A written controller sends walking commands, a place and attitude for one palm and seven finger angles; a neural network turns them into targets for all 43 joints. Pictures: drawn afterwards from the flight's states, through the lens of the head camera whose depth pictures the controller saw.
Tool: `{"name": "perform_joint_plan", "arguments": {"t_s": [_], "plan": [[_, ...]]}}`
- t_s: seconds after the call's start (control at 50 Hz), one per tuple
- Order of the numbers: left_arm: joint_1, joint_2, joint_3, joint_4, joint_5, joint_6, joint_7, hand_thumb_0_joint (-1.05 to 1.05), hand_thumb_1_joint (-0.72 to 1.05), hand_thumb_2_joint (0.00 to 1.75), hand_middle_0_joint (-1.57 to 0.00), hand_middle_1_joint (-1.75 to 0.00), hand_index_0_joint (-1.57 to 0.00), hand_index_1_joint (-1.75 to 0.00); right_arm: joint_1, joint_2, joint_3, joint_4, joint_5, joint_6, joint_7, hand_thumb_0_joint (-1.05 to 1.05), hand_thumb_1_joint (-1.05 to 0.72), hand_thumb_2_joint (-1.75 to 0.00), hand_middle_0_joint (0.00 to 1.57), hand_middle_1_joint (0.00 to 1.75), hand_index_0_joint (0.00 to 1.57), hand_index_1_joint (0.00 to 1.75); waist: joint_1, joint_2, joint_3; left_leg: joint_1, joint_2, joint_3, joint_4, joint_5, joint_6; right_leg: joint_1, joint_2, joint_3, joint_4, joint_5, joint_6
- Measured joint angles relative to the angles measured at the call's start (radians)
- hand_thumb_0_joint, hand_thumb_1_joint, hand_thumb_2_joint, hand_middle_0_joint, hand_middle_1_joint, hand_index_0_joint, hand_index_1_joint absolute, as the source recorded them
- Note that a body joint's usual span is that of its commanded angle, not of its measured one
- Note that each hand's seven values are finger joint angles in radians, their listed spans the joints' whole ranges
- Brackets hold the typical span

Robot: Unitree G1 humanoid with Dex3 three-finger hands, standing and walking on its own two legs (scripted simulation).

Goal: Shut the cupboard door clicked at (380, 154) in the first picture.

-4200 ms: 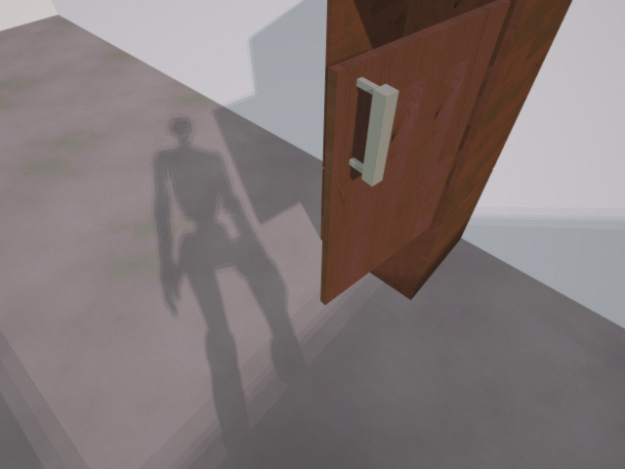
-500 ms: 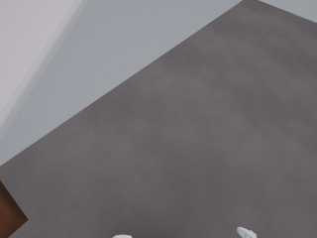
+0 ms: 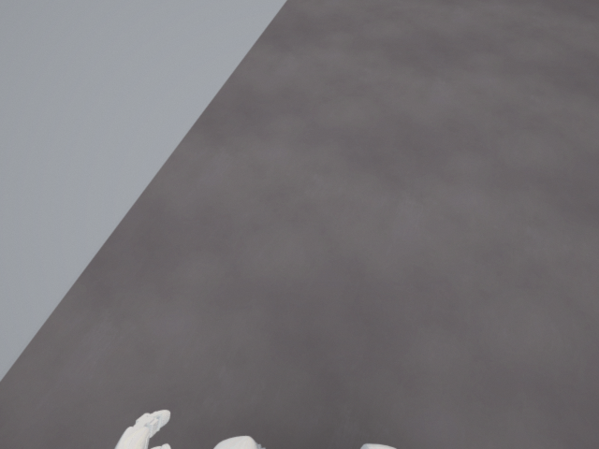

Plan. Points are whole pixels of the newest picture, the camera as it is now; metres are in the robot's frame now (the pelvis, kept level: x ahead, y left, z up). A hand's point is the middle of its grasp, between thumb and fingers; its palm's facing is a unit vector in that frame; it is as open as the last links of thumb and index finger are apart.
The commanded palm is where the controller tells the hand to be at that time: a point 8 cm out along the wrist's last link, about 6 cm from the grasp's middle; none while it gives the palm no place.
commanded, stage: walk around to get in front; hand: left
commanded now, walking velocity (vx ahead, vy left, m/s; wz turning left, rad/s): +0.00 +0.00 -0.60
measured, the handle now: out of the picture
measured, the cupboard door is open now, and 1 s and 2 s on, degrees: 81 81 81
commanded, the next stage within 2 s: walk to a spot facing it in 1.70 s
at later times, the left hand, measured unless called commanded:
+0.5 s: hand (184, 408) +0.19 +0.20 -0.16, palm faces -0.26 -0.95 -0.16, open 7.4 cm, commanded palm none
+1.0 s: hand (329, 264) +0.44 -0.03 -0.15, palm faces -0.57 -0.80 -0.21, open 7.3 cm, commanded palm none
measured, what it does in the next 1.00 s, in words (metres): walks ahead, turning right: left foot, then right foot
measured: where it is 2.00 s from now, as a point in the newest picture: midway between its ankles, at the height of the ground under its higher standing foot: (443, 297)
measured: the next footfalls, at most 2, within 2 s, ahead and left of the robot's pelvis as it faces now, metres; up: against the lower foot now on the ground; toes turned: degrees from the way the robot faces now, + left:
left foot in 0.36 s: +0.11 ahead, +0.12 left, +0.00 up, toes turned -9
right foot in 0.84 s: +0.29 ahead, -0.19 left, +0.00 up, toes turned -37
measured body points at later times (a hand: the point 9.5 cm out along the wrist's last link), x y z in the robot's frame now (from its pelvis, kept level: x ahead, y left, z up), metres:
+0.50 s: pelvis +0.09 +0.02 +0.02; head +0.14 +0.04 +0.47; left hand +0.20 +0.25 -0.15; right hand +0.08 -0.23 -0.11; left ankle +0.07 +0.13 -0.72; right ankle +0.02 -0.09 -0.63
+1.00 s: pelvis +0.26 -0.13 +0.01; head +0.30 -0.16 +0.45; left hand +0.47 +0.01 -0.14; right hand +0.12 -0.30 -0.15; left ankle +0.30 +0.05 -0.62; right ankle +0.25 -0.17 -0.72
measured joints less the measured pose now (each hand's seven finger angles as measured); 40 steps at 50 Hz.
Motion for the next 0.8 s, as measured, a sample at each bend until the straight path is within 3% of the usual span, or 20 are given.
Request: {"name": "perform_joint_plan", "arguments": {"t_s": [0.06, 0.12, 0.24, 0.34, 0.36, 0.4, 0.44, 0.5, 0.56, 0.62, 0.7, 0.8], "plan": [[0.014, -0.010, -0.004, 0.006, -0.003, 0.006, 0.016, 0.00, 0.90, 0.90, -0.20, -0.30, -0.20, -0.30, -0.036, 0.001, -0.003, -0.001, -0.001, 0.007, 0.003, 0.01, -0.91, -0.90, 0.20, 0.30, 0.20, 0.30, 0.003, -0.018, 0.001, -0.088, -0.028, -0.065, 0.122, 0.070, -0.015, 0.026, 0.012, 0.035, -0.064, 0.035, -0.003], [0.030, -0.014, -0.008, 0.019, -0.002, 0.008, 0.016, 0.00, 0.90, 0.90, -0.20, -0.30, -0.20, -0.30, -0.069, 0.010, -0.003, -0.021, -0.001, -0.002, 0.005, 0.01, -0.91, -0.90, 0.20, 0.30, 0.20, 0.30, 0.006, -0.043, -0.002, -0.125, -0.043, -0.098, 0.090, 0.120, -0.027, 0.046, 0.022, 0.073, -0.123, 0.069, -0.009], [0.066, -0.023, -0.007, 0.040, 0.004, 0.006, 0.001, 0.00, 0.90, 0.90, -0.21, -0.30, -0.20, -0.30, -0.103, 0.023, -0.001, -0.047, -0.004, -0.021, 0.009, 0.01, -0.91, -0.90, 0.20, 0.30, 0.20, 0.30, 0.023, -0.065, -0.021, -0.096, -0.068, -0.111, -0.090, 0.130, -0.032, 0.078, 0.042, 0.127, -0.172, 0.082, -0.002], [0.111, -0.007, 0.009, 0.055, 0.004, 0.005, -0.012, 0.00, 0.90, 0.90, -0.21, -0.30, -0.20, -0.30, -0.099, 0.037, 0.011, -0.058, -0.004, -0.059, 0.012, 0.01, -0.91, -0.90, 0.20, 0.30, 0.20, 0.30, 0.049, -0.093, -0.049, 0.026, -0.109, -0.083, -0.366, 0.154, -0.011, 0.079, 0.055, 0.175, -0.128, 0.034, 0.016], [0.125, -0.005, 0.013, 0.056, 0.001, 0.008, -0.013, 0.00, 0.90, 0.90, -0.21, -0.30, -0.20, -0.30, -0.091, 0.034, 0.015, -0.065, -0.007, -0.074, 0.010, 0.01, -0.91, -0.90, 0.20, 0.30, 0.20, 0.30, 0.049, -0.088, -0.063, 0.056, -0.106, -0.084, -0.435, 0.166, 0.007, 0.061, 0.065, 0.178, -0.087, -0.003, 0.014], [0.128, 0.009, 0.022, 0.073, 0.001, 0.021, -0.016, 0.00, 0.90, 0.90, -0.21, -0.30, -0.20, -0.30, -0.081, 0.045, 0.023, -0.068, -0.019, -0.093, 0.004, 0.00, -0.91, -0.90, 0.20, 0.30, 0.20, 0.30, 0.047, -0.102, -0.062, 0.063, -0.103, -0.054, -0.411, 0.197, 0.060, -0.007, 0.058, 0.155, 0.112, -0.130, 0.016], [0.129, 0.022, 0.029, 0.084, 0.011, 0.027, -0.026, 0.01, 0.90, 0.90, -0.21, -0.30, -0.20, -0.30, -0.054, 0.056, 0.033, -0.073, -0.025, -0.101, 0.002, 0.00, -0.91, -0.90, 0.20, 0.30, 0.20, 0.30, 0.043, -0.108, -0.061, 0.108, -0.090, -0.020, -0.437, 0.198, 0.079, -0.088, 0.038, 0.109, 0.316, -0.123, 0.023], [0.114, 0.039, 0.036, 0.082, 0.018, 0.026, -0.039, 0.01, 0.91, 0.90, -0.20, -0.30, -0.19, -0.30, 0.003, 0.070, 0.042, -0.062, -0.024, -0.111, -0.004, 0.00, -0.91, -0.90, 0.20, 0.30, 0.20, 0.30, 0.038, -0.108, -0.060, 0.189, -0.073, 0.022, -0.524, 0.209, 0.072, -0.195, -0.004, 0.066, 0.502, -0.016, 0.040], [0.088, 0.044, 0.037, 0.067, 0.016, 0.023, -0.042, 0.01, 0.91, 0.90, -0.20, -0.30, -0.19, -0.30, 0.060, 0.079, 0.047, -0.030, -0.019, -0.119, -0.010, 0.00, -0.91, -0.90, 0.20, 0.30, 0.20, 0.30, 0.036, -0.101, -0.055, 0.255, -0.059, 0.066, -0.584, 0.207, 0.064, -0.279, -0.035, 0.052, 0.564, 0.053, 0.047], [0.056, 0.039, 0.034, 0.054, 0.015, 0.025, -0.044, 0.01, 0.91, 0.90, -0.20, -0.30, -0.19, -0.30, 0.117, 0.084, 0.048, 0.007, -0.019, -0.119, -0.010, 0.00, -0.91, -0.90, 0.20, 0.30, 0.20, 0.30, 0.028, -0.091, -0.051, 0.315, -0.049, 0.114, -0.617, 0.184, 0.055, -0.331, -0.055, 0.038, 0.525, 0.100, 0.049], [-0.005, 0.021, 0.022, 0.045, 0.014, 0.027, -0.049, 0.01, 0.91, 0.90, -0.20, -0.30, -0.19, -0.30, 0.186, 0.083, 0.044, 0.049, -0.024, -0.115, -0.009, 0.00, -0.91, -0.90, 0.20, 0.30, 0.20, 0.30, -0.001, -0.075, -0.034, 0.395, -0.042, 0.176, -0.641, 0.138, 0.033, -0.333, -0.070, -0.007, 0.335, 0.137, 0.034], [-0.075, 0.001, 0.007, 0.018, 0.008, 0.002, -0.047, 0.01, 0.91, 0.90, -0.20, -0.30, -0.19, -0.30, 0.254, 0.079, 0.043, 0.102, -0.022, -0.100, -0.004, 0.00, -0.91, -0.90, 0.20, 0.30, 0.20, 0.30, -0.032, -0.047, -0.007, 0.466, 0.000, 0.235, -0.565, 0.042, -0.013, -0.231, -0.012, -0.073, 0.101, 0.076, -0.036]]}}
